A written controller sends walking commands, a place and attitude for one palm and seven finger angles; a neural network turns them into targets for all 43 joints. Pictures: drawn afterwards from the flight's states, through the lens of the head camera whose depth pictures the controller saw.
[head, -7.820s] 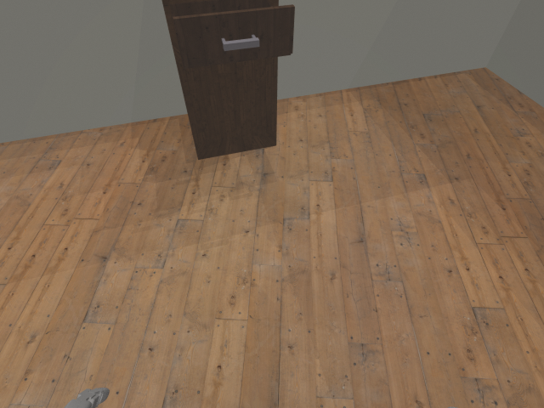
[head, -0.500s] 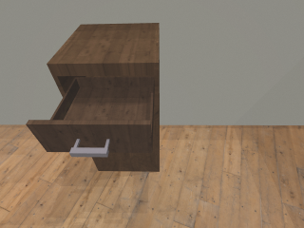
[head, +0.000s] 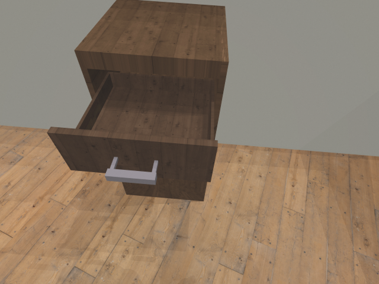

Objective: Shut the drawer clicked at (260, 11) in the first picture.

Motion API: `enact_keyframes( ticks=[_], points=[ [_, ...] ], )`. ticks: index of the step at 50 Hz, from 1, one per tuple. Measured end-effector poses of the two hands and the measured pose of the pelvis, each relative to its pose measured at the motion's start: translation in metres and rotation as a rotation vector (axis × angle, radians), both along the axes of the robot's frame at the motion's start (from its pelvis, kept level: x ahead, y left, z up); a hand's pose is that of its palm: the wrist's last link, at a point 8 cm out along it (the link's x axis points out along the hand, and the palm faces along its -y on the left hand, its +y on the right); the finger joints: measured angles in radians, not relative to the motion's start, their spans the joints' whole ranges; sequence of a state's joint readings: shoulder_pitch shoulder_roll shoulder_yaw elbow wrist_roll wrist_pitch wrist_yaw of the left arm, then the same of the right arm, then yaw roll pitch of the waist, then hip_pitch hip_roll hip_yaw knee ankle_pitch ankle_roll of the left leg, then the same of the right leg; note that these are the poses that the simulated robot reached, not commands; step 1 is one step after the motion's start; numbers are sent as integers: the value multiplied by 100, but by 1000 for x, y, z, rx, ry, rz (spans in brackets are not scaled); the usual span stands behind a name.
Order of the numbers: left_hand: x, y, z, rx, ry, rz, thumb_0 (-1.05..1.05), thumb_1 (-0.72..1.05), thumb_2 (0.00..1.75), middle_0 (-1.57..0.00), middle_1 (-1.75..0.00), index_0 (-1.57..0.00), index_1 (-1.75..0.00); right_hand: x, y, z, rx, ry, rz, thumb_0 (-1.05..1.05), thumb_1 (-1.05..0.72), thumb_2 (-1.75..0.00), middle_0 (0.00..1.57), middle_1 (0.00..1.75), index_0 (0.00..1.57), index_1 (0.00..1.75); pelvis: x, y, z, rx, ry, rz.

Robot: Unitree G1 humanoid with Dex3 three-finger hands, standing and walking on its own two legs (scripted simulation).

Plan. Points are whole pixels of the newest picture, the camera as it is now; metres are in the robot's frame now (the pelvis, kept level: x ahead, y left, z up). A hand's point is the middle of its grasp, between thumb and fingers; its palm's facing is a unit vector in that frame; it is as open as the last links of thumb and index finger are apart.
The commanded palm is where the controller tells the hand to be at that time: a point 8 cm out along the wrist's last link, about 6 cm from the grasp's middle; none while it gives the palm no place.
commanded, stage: look again from close up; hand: left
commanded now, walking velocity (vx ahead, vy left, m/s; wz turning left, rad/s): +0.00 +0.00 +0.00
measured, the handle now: (133, 169) +0.37 +0.18 -0.01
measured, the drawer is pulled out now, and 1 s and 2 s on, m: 0.27 0.27 0.27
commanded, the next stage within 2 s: shuffle to correct the standing spot in 0.32 s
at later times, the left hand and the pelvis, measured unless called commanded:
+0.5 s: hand out of the picture +0.03 +0.23 -0.16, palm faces -0.03 -0.97 -0.25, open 7.4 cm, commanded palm none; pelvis -0.01 +0.03 +0.01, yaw -2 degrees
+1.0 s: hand out of the picture +0.01 +0.12 -0.18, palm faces +0.04 -0.99 -0.14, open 7.4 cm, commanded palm none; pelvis +0.04 -0.03 +0.00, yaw -1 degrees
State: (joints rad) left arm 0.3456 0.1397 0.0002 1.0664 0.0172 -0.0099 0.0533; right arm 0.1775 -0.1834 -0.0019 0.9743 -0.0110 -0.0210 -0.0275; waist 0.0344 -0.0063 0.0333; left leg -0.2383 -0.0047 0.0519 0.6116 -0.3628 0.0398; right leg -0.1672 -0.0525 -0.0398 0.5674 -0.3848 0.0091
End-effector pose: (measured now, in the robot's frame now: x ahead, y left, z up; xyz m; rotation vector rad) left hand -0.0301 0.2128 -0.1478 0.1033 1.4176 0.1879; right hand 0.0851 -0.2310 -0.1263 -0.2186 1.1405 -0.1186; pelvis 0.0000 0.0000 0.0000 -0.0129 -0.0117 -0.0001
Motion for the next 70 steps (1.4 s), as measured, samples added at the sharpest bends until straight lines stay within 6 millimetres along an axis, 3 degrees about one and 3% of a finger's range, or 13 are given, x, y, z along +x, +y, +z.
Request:
enact_keyframes(
  ticks=[4,9,16,25,33,39,46,51,56,62,70],
  points=[
    [23,29,3,30,-64,-29,0,91,90,-20,-30,-20,-30,6,21,1,17,-18,22,0,-91,-90,19,30,20,30,-1,14,0,-4,-8,-6],
    [46,56,10,63,-107,-67,0,91,90,-20,-30,-20,-30,-7,40,-1,41,6,17,0,-91,-90,20,30,20,30,-3,26,2,3,-4,-15],
    [61,72,18,85,-114,-104,0,91,90,-20,-30,-19,-30,-43,33,-4,13,90,-33,-1,-92,-90,20,30,20,30,-4,35,5,13,1,-26],
    [57,60,18,69,-78,-120,0,91,90,-20,-30,-20,-30,-97,22,-8,13,233,-80,0,-91,-90,20,30,20,30,-6,29,7,21,-7,-32],
    [42,25,13,33,-6,-125,0,91,90,-20,-30,-20,-30,-120,9,-14,46,305,-125,1,-90,-90,20,30,20,30,3,4,5,30,6,-37],
    [33,-10,7,8,19,-84,0,91,90,-20,-30,-20,-30,-106,-11,-20,56,314,-124,1,-90,-90,20,30,20,30,17,-20,0,13,15,-23],
    [20,-38,-4,-45,95,-30,0,91,90,-20,-30,-20,-30,-48,-27,-14,9,230,-85,1,-90,-90,20,30,20,30,37,-30,-1,15,2,-18],
    [36,-48,0,-43,65,-14,0,91,90,-20,-30,-20,-30,-17,-32,-12,2,185,-61,1,-91,-90,20,30,20,30,45,-35,2,18,10,-13],
    [53,-46,5,-23,21,-36,0,91,90,-20,-30,-20,-30,2,-34,-9,14,152,-54,1,-91,-90,20,30,20,30,45,-39,5,22,23,-12],
    [66,-32,8,16,-17,-50,0,92,90,-20,-30,-20,-30,3,-33,-7,21,134,-55,0,-91,-90,20,30,20,30,43,-41,7,28,18,-14],
    [71,-21,14,40,-62,-62,0,91,90,-20,-30,-20,-30,-27,-35,-6,20,177,-67,0,-91,-90,20,30,20,30,32,-39,10,29,-1,-12]
  ],
)
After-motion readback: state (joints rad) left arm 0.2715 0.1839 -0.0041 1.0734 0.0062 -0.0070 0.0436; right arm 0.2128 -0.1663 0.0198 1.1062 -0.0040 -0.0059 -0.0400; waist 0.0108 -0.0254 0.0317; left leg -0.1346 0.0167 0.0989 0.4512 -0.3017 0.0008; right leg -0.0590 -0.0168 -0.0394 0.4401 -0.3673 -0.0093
